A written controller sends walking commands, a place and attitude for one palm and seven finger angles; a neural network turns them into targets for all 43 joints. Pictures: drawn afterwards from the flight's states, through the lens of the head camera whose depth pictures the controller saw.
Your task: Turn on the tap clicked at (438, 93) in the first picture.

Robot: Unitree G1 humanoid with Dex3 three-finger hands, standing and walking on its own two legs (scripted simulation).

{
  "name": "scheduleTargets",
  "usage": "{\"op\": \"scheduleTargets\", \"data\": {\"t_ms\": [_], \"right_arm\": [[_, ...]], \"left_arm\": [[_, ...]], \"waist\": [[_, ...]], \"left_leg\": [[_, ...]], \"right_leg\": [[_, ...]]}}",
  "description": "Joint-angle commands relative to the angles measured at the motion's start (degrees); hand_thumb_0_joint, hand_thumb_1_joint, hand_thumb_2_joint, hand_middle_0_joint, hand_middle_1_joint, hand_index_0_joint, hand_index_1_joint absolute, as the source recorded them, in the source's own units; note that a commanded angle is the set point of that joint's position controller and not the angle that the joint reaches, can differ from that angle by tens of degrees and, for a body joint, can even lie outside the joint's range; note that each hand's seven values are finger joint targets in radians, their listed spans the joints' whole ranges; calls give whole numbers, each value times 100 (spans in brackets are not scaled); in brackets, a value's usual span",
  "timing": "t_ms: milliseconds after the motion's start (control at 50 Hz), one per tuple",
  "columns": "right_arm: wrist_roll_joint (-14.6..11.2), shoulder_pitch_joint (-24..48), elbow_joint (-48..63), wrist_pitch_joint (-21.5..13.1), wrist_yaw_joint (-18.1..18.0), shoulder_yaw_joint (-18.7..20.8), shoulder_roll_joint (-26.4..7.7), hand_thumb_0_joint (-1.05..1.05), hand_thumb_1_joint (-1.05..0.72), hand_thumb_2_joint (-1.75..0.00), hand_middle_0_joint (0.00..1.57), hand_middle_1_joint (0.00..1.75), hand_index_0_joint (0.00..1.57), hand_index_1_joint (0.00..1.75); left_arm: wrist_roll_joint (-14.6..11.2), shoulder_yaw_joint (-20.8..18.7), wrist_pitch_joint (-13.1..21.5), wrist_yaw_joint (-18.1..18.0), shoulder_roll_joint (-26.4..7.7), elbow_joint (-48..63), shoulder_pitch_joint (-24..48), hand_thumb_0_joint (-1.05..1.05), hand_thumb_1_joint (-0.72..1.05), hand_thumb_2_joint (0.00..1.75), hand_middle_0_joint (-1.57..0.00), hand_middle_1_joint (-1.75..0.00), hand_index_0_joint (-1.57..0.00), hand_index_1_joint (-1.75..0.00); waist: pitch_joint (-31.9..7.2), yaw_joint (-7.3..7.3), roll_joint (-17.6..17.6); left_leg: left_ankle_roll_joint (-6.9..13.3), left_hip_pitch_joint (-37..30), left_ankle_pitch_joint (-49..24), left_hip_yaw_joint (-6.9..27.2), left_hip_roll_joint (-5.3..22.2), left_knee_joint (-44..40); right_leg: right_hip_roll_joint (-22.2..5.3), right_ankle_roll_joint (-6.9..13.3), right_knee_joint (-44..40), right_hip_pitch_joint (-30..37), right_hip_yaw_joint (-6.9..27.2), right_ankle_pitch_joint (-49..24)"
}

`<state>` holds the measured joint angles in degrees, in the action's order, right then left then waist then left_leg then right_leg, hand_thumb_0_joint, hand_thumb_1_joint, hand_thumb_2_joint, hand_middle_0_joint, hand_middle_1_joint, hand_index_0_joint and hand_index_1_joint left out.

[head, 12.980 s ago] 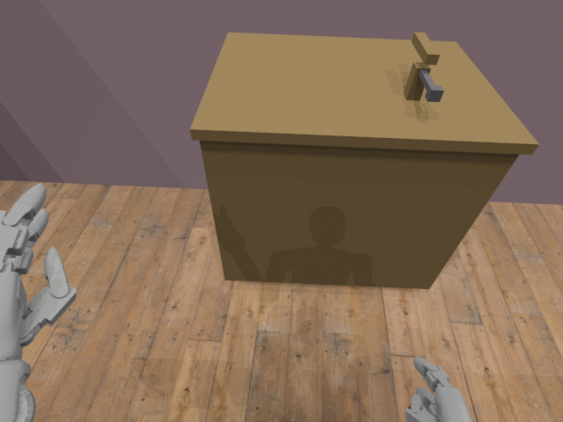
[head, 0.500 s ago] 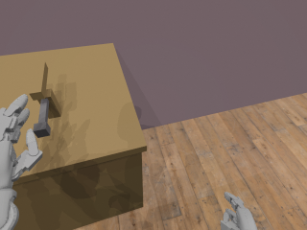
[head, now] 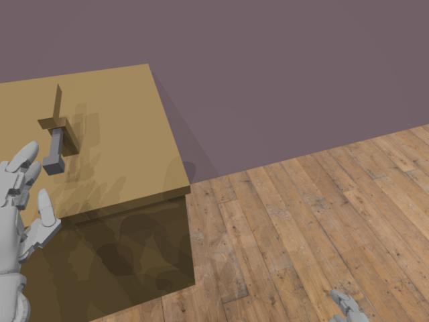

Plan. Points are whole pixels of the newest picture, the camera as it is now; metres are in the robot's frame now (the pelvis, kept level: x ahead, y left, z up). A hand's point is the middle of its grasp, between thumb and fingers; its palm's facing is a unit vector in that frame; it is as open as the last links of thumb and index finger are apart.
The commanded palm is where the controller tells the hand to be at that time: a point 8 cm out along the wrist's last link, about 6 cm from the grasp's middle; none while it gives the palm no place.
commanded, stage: come to a stop and stand still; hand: left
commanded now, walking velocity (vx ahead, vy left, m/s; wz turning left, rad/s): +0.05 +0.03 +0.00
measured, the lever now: (54, 164) +0.36 +0.35 +0.10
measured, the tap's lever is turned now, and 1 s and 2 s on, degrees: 0 0 0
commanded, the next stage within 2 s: look again from close up in 1.50 s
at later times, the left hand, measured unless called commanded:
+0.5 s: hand (35, 177) +0.26 +0.28 +0.20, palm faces +0.51 -0.76 -0.40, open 7.4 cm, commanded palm +0.16 +0.28 +0.18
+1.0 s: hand (51, 196) +0.26 +0.27 +0.16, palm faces +0.38 -0.84 -0.37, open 7.4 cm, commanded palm +0.20 +0.30 +0.18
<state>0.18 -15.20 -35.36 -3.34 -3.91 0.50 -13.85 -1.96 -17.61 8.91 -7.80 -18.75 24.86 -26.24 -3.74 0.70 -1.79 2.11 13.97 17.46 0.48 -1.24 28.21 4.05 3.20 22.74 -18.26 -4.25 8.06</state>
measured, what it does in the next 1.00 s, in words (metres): stands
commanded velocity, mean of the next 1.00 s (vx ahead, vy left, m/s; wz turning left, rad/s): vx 0.00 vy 0.00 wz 0.00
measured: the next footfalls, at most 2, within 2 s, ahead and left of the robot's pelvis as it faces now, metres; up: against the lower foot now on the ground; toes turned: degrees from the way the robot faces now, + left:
none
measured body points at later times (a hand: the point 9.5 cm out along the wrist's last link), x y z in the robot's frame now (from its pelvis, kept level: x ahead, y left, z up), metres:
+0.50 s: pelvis +0.01 -0.01 +0.00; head +0.04 -0.02 +0.45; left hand +0.22 +0.31 +0.22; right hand +0.19 -0.20 -0.09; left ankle -0.02 +0.09 -0.74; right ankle +0.05 -0.08 -0.74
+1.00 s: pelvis +0.04 +0.02 +0.00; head +0.06 +0.04 +0.45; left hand +0.23 +0.31 +0.18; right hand +0.24 -0.20 -0.06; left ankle -0.02 +0.09 -0.74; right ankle +0.06 -0.08 -0.74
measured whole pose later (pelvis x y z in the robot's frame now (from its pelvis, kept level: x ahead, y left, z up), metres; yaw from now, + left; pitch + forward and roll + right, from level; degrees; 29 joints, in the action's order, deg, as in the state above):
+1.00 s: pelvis +0.04 +0.02 +0.00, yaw +0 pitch +2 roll -2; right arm 0.5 -8.5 -31.3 -3.6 -1.8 -1.1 -12.7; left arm -2.5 -20.4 12.2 -6.2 -20.2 26.1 -25.8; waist 0.2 0.5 0.3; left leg 3.8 9.4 19.1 0.4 -3.2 26.8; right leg 2.9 1.9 24.3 -14.9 -2.6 11.2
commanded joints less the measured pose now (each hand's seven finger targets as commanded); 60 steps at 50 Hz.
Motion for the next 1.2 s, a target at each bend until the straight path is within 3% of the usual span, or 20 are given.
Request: {"op": "scheduleTargets", "data": {"t_ms": [0, 20, 60, 100, 160, 280, 300, 320, 360, 400, 440, 480, 540, 600, 640, 680, 800, 880, 1100, 1180], "right_arm": [[-101, 613, 1045, -364, -30, 188, -558, 0, -90, -90, 20, 30, 20, 30], [-77, 664, 1009, -354, -41, 155, -538, 0, -90, -90, 20, 30, 20, 30], [-62, 812, 1136, -363, -27, 102, -555, 0, -90, -90, 20, 30, 20, 30], [-56, 778, 1174, -419, -25, 115, -536, 0, -90, -90, 20, 30, 20, 30], [-32, 649, 1145, -465, 20, 183, -601, 0, -90, -90, 20, 30, 20, 30], [-40, 571, 979, -469, 107, 179, -577, 0, -90, -90, 20, 30, 20, 30], [-251, 45, 1790, -408, -85, -995, -512, 0, -90, -90, 20, 30, 20, 30], [-344, 569, 1254, -727, 60, -432, -75, 0, -90, -90, 20, 30, 20, 30], [-70, 400, 1115, -797, 213, -136, -529, 0, -90, -90, 20, 30, 20, 30], [-48, 382, 1240, -795, 388, 33, -565, 0, -90, -90, 20, 30, 20, 30], [-87, 472, 1251, -754, 520, 60, -559, 0, -90, -90, 20, 30, 20, 30], [-134, 512, 1226, -730, 548, 80, -548, 0, -90, -90, 20, 30, 20, 30], [-81, 739, 1156, -632, 441, 65, -510, 0, -90, -90, 20, 30, 20, 30], [4, 946, 1116, -551, 264, 24, -514, 0, -90, -90, 20, 30, 20, 30], [14, 965, 1152, -533, 193, -5, -453, 0, -90, -90, 20, 30, 20, 30], [17, 952, 1153, -531, 187, -5, -485, 0, -90, -90, 20, 30, 20, 30], [17, 844, 1129, -500, 241, 84, -599, 0, -90, -90, 20, 30, 20, 30], [0, 852, 1163, -334, 204, 131, -639, 0, -90, -90, 20, 30, 20, 30], [68, 961, 1375, -310, 77, 3, -546, 0, -90, -90, 20, 30, 20, 30], [63, 841, 1335, -332, 100, 24, -548, 0, -90, -90, 20, 30, 20, 30]], "left_arm": [[18, -754, 434, -141, -1268, 1161, 783, 0, 90, 90, -20, -30, -20, -30], [-43, -810, 447, -112, -1235, 979, 451, 0, 90, 90, -20, -30, -20, -30], [47, -695, 476, -62, -1157, 1289, 563, 0, 90, 90, -20, -30, -20, -30], [100, -752, 525, -26, -1209, 1357, 690, 0, 90, 90, -20, -30, -20, -30], [72, -771, 529, 0, -1100, 1020, 395, 0, 90, 90, -20, -30, -20, -30], [-9, -643, 558, 36, -1001, 691, 541, 0, 90, 90, -20, -30, -20, -30], [53, -2201, 1190, -124, -5050, 2533, 6013, 0, 90, 90, -20, -30, -20, -30], [252, -1669, 1127, 77, -2268, 170, 4469, 0, 90, 90, -20, -30, -20, -30], [102, -1503, 1109, 88, -1999, -543, 2951, 0, 90, 90, -20, -30, -20, -30], [-140, -847, 1006, 251, -1078, -450, 1584, 0, 90, 90, -20, -30, -20, -30], [-186, -549, 963, 310, -790, 433, 701, 0, 90, 90, -20, -30, -20, -30], [-195, -555, 937, 272, -801, 869, 258, 0, 90, 90, -20, -30, -20, -30], [-147, -1137, 899, 108, -1293, 1165, 225, 0, 90, 90, -20, -30, -20, -30], [-130, -1771, 942, 7, -1909, 1550, 630, 0, 90, 90, -20, -30, -20, -30], [-160, -1532, 958, 5, -1604, 1533, 552, 0, 90, 90, -20, -30, -20, -30], [-171, -1398, 924, -2, -1486, 1615, 594, 0, 90, 90, -20, -30, -20, -30], [-155, -932, 780, 24, -968, 1392, 89, 0, 90, 90, -20, -30, -20, -30], [-112, -877, 648, 35, -930, 1094, 69, 0, 90, 90, -20, -30, -20, -30], [-93, -815, 537, 47, -1124, 1719, 1038, 0, 90, 90, -20, -30, -20, -30], [-77, -707, 475, 45, -960, 1435, 862, 0, 90, 90, -20, -30, -20, -30]], "waist": [[-162, -45, 21], [-359, 10, -292], [103, 38, -934], [264, 57, -619], [49, 64, -76], [74, -19, 423], [1855, -654, -682], [57, -9, -732], [136, 135, -1169], [-260, 68, -578], [-534, 64, 185], [-491, 59, 845], [-659, 4, 1147], [-674, -58, 289], [-672, -68, -483], [-729, -54, -784], [-895, -36, -110], [-666, -63, 198], [-450, 11, -563], [-364, 18, -361]], "left_leg": [[13, 118, -428, 360, 300, -958], [-11, 254, -166, 522, 404, -1169], [78, 1332, 968, 997, 663, -1823], [177, 1827, 1316, 1035, 738, -1863], [88, 1483, 470, 684, 499, -1303], [-66, 432, -151, 367, 176, -488], [-92, 1997, 369, 865, 460, -938], [173, 1519, 1111, 912, 1043, -1144], [75, 1821, 1244, 520, 760, -1268], [-175, 892, -278, 140, 275, -387], [-200, 617, -714, 144, 251, -276], [-116, 517, -255, 165, 266, -235], [-131, 269, -694, 201, 292, -67], [-177, 97, -1222, 308, 334, -140], [-178, 144, -1700, 341, 371, -236], [-194, 36, -2211, 319, 379, -155], [-259, -324, -3370, 277, 467, -39], [-267, -101, -2751, 346, 542, -284], [-424, 65, -2221, 419, 552, -749], [-460, 269, -1876, 445, 560, -874]], "right_leg": [[-632, -382, -574, 961, 833, 941], [-651, -362, -425, 1173, 770, 918], [-428, -350, 154, 1691, 628, 629], [-408, -370, 324, 2021, 623, 352], [-553, -289, 61, 2005, 789, 89], [-982, -133, -1005, 887, 1366, 1263], [-512, -397, 33, 340, 521, 1447], [-490, -441, 890, 703, 226, 1654], [-342, -351, 878, 1601, 247, 995], [-597, -141, 225, 1609, 661, -297], [-888, -75, 90, 1866, 1017, -819], [-986, -146, -250, 1651, 1267, -13], [-1185, -10, -293, 1619, 1405, -539], [-1114, 34, -14, 1576, 1248, -1324], [-1039, 7, 197, 1785, 1054, -1792], [-984, -14, 286, 1864, 976, -2171], [-847, -77, 397, 1832, 709, -2835], [-790, -119, 284, 1661, 675, -2213], [-600, -173, 283, 1532, 527, -1291], [-540, -197, 258, 1592, 461, -1035]]}}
